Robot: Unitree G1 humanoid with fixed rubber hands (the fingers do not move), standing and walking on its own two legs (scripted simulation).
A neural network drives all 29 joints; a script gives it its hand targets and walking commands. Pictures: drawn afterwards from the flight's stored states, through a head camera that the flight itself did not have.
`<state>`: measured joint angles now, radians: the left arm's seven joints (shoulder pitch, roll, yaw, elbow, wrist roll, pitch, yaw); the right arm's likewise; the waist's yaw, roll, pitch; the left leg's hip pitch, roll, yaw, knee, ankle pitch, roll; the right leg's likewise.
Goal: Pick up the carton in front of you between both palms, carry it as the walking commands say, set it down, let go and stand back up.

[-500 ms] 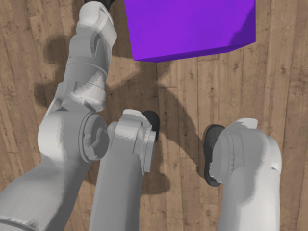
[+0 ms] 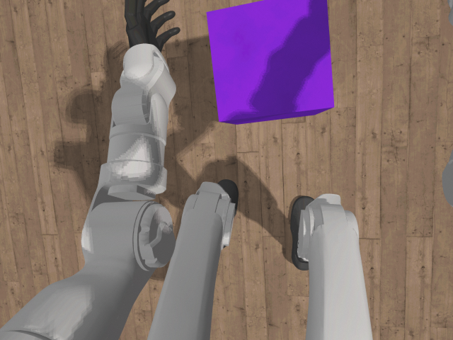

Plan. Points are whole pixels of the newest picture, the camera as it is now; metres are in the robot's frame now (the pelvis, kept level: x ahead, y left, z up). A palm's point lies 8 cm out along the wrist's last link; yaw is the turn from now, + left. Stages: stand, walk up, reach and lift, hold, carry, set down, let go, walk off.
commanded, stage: set down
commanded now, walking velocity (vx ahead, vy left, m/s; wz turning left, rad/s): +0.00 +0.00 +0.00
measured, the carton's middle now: (270, 73) +0.53 +0.00 -0.39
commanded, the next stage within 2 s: let go in 0.38 s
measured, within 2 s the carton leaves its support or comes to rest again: neither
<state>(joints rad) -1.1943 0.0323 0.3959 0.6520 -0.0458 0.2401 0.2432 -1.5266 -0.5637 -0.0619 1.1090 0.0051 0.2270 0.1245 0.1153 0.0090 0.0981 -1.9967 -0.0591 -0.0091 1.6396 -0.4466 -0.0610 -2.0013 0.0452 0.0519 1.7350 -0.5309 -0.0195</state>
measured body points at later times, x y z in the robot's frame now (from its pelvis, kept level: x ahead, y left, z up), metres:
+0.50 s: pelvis +0.02 -0.01 +0.13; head +0.35 -0.04 +0.44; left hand +0.52 +0.17 +0.02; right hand +0.60 -0.22 +0.03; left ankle +0.12 +0.13 -0.48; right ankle +0.08 -0.10 -0.48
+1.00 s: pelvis +0.09 +0.02 +0.23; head +0.26 -0.01 +0.64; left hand +0.38 +0.23 +0.14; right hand +0.42 -0.22 +0.12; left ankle +0.12 +0.13 -0.48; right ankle +0.08 -0.10 -0.48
